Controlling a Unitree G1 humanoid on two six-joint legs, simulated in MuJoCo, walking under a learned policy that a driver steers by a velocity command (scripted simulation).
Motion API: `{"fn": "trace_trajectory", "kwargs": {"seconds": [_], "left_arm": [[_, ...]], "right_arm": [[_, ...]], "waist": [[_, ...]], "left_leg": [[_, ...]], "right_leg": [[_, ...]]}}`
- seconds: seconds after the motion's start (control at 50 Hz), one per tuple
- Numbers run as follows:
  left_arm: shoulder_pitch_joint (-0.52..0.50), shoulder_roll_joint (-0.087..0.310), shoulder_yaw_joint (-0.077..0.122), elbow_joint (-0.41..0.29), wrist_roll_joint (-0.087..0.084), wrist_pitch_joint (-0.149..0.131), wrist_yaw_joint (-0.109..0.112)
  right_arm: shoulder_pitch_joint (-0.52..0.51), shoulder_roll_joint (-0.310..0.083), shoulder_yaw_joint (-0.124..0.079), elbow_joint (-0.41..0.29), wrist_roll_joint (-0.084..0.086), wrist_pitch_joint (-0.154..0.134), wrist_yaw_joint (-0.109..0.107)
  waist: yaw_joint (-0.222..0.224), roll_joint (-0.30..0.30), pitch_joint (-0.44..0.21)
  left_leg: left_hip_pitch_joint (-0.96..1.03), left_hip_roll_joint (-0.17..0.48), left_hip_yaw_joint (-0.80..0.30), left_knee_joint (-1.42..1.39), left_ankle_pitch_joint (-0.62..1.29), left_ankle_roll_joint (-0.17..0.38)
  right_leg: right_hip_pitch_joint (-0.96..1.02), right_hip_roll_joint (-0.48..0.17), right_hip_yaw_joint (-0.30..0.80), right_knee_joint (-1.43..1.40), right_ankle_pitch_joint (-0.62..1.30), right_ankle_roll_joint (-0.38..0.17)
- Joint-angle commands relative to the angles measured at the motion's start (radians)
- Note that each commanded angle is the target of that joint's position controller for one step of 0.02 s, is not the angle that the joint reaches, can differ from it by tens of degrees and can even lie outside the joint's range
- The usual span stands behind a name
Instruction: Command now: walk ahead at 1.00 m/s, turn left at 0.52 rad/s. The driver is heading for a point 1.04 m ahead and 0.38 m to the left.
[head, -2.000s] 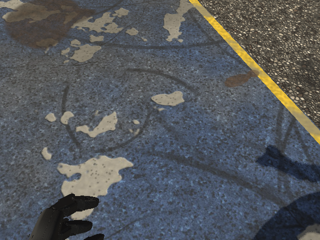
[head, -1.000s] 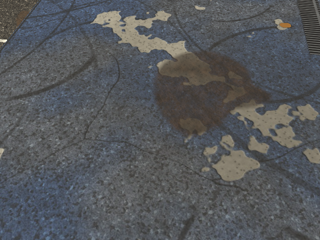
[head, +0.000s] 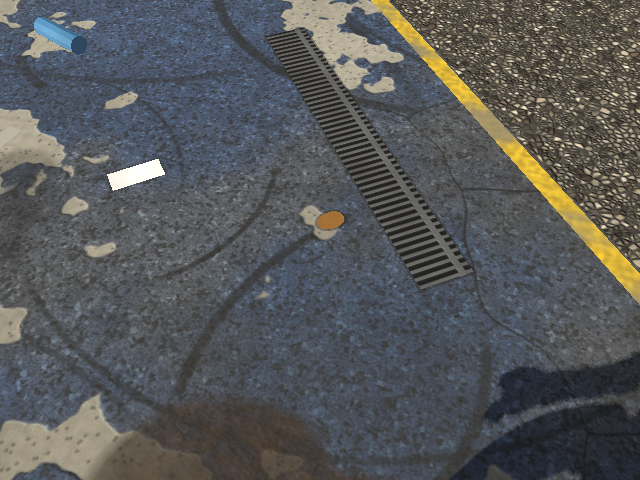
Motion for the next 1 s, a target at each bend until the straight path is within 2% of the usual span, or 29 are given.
{"fn": "trace_trajectory", "kwargs": {"seconds": [0.02, 0.06, 0.12, 0.18, 0.22, 0.26, 0.28, 0.3, 0.32, 0.34, 0.36, 0.38, 0.4, 0.42, 0.46, 0.54, 0.62, 0.68, 0.7, 0.72, 0.74, 0.76, 0.78, 0.8, 0.82, 0.84, 0.88, 0.96, 1.0], "left_arm": [[0.082, 0.079, 0.033, -0.006, -0.029, -0.044, 0.003], [0.099, 0.079, 0.035, 0.016, -0.038, -0.06, 0.002], [0.093, 0.055, 0.029, 0.036, -0.03, -0.071, 0.002], [0.126, 0.104, 0.033, 0.054, -0.039, -0.073, 0.021], [0.145, 0.167, 0.045, 0.052, -0.037, -0.062, 0.041], [0.088, 0.237, 0.066, 0.027, -0.023, -0.027, 0.061], [0.029, 0.253, 0.073, 0.005, -0.014, -0.007, 0.063], [0.0, 0.238, 0.074, 0.004, -0.012, 0.005, 0.049], [-0.022, 0.066, 0.029, -0.035, 0.006, -0.01, 0.024], [0.079, 0.067, 0.015, -0.151, -0.024, -0.032, 0.02], [0.02, 0.111, 0.007, -0.156, -0.007, -0.059, 0.022], [-0.02, 0.137, 0.01, -0.148, -0.01, -0.069, 0.02], [-0.047, 0.125, 0.005, -0.15, 0.002, -0.063, 0.022], [-0.04, 0.118, 0.0, -0.148, 0.02, -0.042, 0.022], [-0.042, 0.098, -0.009, -0.154, 0.029, 0.004, 0.018], [-0.266, 0.047, -0.035, -0.251, 0.0, 0.011, -0.005], [-0.341, 0.06, -0.033, -0.284, -0.023, 0.003, -0.003], [-0.2, 0.142, 0.001, -0.249, -0.025, -0.006, 0.016], [-0.033, 0.188, 0.024, -0.211, -0.031, -0.011, 0.029], [0.197, 0.24, 0.051, -0.158, -0.021, -0.015, 0.049], [0.361, 0.304, 0.073, -0.126, 0.019, -0.02, 0.065], [0.229, 0.355, 0.086, -0.134, 0.025, -0.014, 0.05], [0.102, 0.226, 0.071, -0.162, 0.016, -0.01, 0.04], [0.057, 0.14, 0.051, -0.155, 0.009, -0.01, 0.032], [0.06, 0.106, 0.042, -0.13, 0.014, -0.012, 0.026], [0.095, 0.091, 0.032, -0.094, 0.008, -0.02, 0.024], [0.156, 0.084, 0.028, -0.031, -0.023, -0.045, 0.007], [0.025, 0.135, 0.036, -0.028, -0.038, -0.046, -0.001], [0.058, 0.146, 0.039, -0.012, -0.045, -0.042, -0.008]], "right_arm": [[0.023, -0.064, -0.025, -0.047, -0.014, 0.033, 0.018], [-0.09, -0.042, -0.023, -0.089, -0.019, 0.046, 0.03], [-0.227, -0.027, -0.011, -0.14, -0.009, 0.037, 0.044], [-0.326, -0.034, -0.002, -0.178, -0.01, 0.029, 0.068], [-0.279, -0.065, -0.008, -0.164, -0.01, 0.031, 0.068], [-0.041, -0.138, -0.035, -0.103, -0.006, 0.038, 0.054], [0.168, -0.188, -0.063, -0.042, -0.009, 0.042, 0.04], [0.293, -0.233, -0.093, -0.002, -0.003, 0.044, 0.016], [0.189, -0.287, -0.11, 0.001, 0.013, 0.055, -0.002], [0.111, -0.385, -0.129, -0.055, -0.019, 0.064, -0.003], [0.075, -0.33, -0.127, -0.092, -0.017, 0.062, -0.01], [0.05, -0.252, -0.109, -0.078, -0.018, 0.057, -0.017], [0.024, -0.222, -0.099, -0.064, -0.013, 0.045, -0.019], [0.0, -0.216, -0.093, -0.074, -0.01, 0.026, -0.023], [-0.019, -0.191, -0.079, -0.075, -0.001, -0.002, -0.021], [-0.002, -0.208, -0.091, -0.086, 0.005, -0.022, -0.013], [0.063, -0.228, -0.108, -0.074, 0.011, -0.018, -0.004], [0.021, -0.266, -0.118, -0.09, 0.002, -0.017, -0.015], [-0.023, -0.302, -0.124, -0.098, -0.003, -0.02, -0.011], [-0.082, -0.272, -0.116, -0.116, -0.009, -0.03, -0.008], [-0.071, -0.105, -0.071, -0.151, -0.004, -0.042, -0.012], [0.054, -0.068, -0.041, -0.202, 0.029, -0.038, -0.007], [-0.005, -0.142, -0.045, -0.155, -0.006, -0.018, -0.019], [-0.076, -0.158, -0.049, -0.15, -0.024, -0.008, -0.012], [-0.121, -0.149, -0.048, -0.153, -0.034, 0.0, -0.006], [-0.152, -0.125, -0.046, -0.171, -0.04, 0.01, 0.003], [-0.153, -0.094, -0.035, -0.198, -0.041, 0.028, 0.009], [-0.23, -0.067, -0.007, -0.253, -0.033, 0.027, 0.039], [-0.252, -0.063, 0.001, -0.239, -0.026, 0.025, 0.053]], "waist": [[0.02, -0.091, 0.016], [0.023, -0.09, 0.075], [0.021, -0.087, 0.109], [0.025, -0.038, 0.119], [-0.012, -0.08, 0.053], [-0.149, -0.14, -0.082], [-0.249, -0.137, -0.166], [-0.296, -0.052, -0.19], [-0.164, 0.228, -0.06], [-0.05, 0.287, -0.269], [-0.073, 0.069, -0.236], [-0.03, -0.08, -0.082], [0.02, -0.132, -0.005], [0.054, -0.144, 0.02], [0.094, -0.129, 0.054], [0.021, -0.061, 0.091], [-0.055, 0.017, 0.027], [0.02, 0.03, -0.079], [0.125, 0.025, -0.172], [0.245, 0.01, -0.272], [0.258, -0.219, -0.387], [0.108, -0.492, -0.448], [0.103, -0.269, -0.265], [0.101, -0.11, -0.138], [0.092, -0.03, -0.079], [0.08, -0.025, -0.046], [0.054, -0.111, -0.044], [-0.006, -0.167, -0.04], [0.012, -0.167, -0.057]], "left_leg": [[-0.245, 0.076, -0.038, -0.002, 0.032, -0.006], [-0.332, 0.09, -0.011, -0.046, 0.113, -0.009], [-0.325, 0.052, 0.076, -0.226, 0.288, 0.006], [-0.196, -0.016, 0.197, -0.485, 0.409, 0.054], [-0.09, -0.097, 0.252, -0.539, 0.392, 0.083], [0.155, -0.164, 0.245, -0.524, 0.261, 0.114], [0.363, -0.171, 0.193, -0.528, 0.182, 0.151], [0.537, -0.15, 0.103, -0.615, 0.121, 0.197], [0.584, -0.045, -0.107, -0.596, 0.245, 0.233], [0.827, 0.139, -0.656, -0.816, 0.026, 0.455], [0.769, 0.193, -0.827, -1.016, -0.202, 0.423], [0.586, 0.171, -0.766, -1.063, -0.222, 0.361], [0.422, 0.129, -0.675, -1.061, -0.119, 0.325], [0.304, 0.085, -0.586, -1.053, -0.014, 0.309], [0.111, 0.012, -0.458, -1.078, 0.072, 0.292], [-0.001, -0.101, -0.321, -1.109, 0.251, 0.226], [0.194, -0.076, -0.351, -1.039, 0.49, 0.163], [0.295, -0.068, -0.376, -0.831, 0.742, 0.099], [0.274, -0.084, -0.362, -0.636, 0.786, 0.077], [0.136, -0.119, -0.326, -0.372, 0.676, 0.06], [-0.092, -0.2, -0.222, -0.031, 0.001, 0.058], [-0.302, -0.228, -0.14, 0.134, -0.229, 0.039], [-0.366, -0.135, -0.114, 0.161, -0.12, 0.041], [-0.344, -0.098, -0.085, 0.111, -0.047, 0.021], [-0.311, -0.082, -0.07, 0.075, -0.05, 0.003], [-0.291, -0.076, -0.071, 0.047, -0.086, -0.009], [-0.293, -0.077, -0.079, -0.041, -0.143, -0.03], [-0.067, -0.097, 0.003, -0.496, 0.126, -0.041], [0.113, -0.13, 0.054, -0.62, 0.303, -0.032]], "right_leg": [[0.165, -0.289, 0.267, -0.383, 0.088, -0.065], [0.164, -0.27, 0.138, -0.426, 0.236, -0.036], [0.155, -0.182, -0.065, -0.444, 0.472, 0.004], [0.207, -0.183, -0.163, -0.458, 0.763, 0.043], [0.325, -0.21, -0.176, -0.329, 1.171, 0.067], [0.355, -0.249, -0.159, -0.018, 1.435, 0.073], [0.279, -0.264, -0.13, 0.257, 1.401, 0.058], [0.135, -0.185, -0.134, 0.652, 0.96, 0.051], [-0.224, 0.014, -0.089, 1.045, -0.154, 0.071], [-0.539, 0.054, 0.131, 1.237, -0.256, 0.099], [-0.601, -0.01, 0.219, 1.148, -0.168, 0.076], [-0.574, -0.059, 0.222, 1.015, -0.091, 0.072], [-0.509, -0.095, 0.215, 0.917, -0.083, 0.082], [-0.437, -0.117, 0.217, 0.856, -0.09, 0.099], [-0.338, -0.156, 0.193, 0.709, -0.112, 0.135], [-0.224, -0.14, 0.116, 0.297, 0.207, 0.15], [-0.158, -0.07, 0.108, 0.065, 0.37, 0.119], [0.065, -0.009, 0.134, -0.03, 0.241, 0.095], [0.242, -0.011, 0.133, -0.028, 0.159, 0.083], [0.496, -0.09, 0.183, 0.017, 0.041, 0.064], [0.722, -0.356, 0.49, -0.044, -0.344, 0.024], [0.735, -0.508, 1.067, -0.288, -0.502, -0.078], [0.583, -0.458, 0.975, -0.295, -0.501, -0.099], [0.44, -0.403, 0.748, -0.257, -0.215, -0.103], [0.344, -0.363, 0.595, -0.229, 0.135, -0.099], [0.285, -0.325, 0.466, -0.214, 0.444, -0.09], [0.267, -0.322, 0.364, -0.203, 0.775, -0.085], [0.073, -0.208, 0.101, -0.288, 0.793, -0.028], [0.015, -0.185, 0.063, -0.289, 0.71, -0.006]]}}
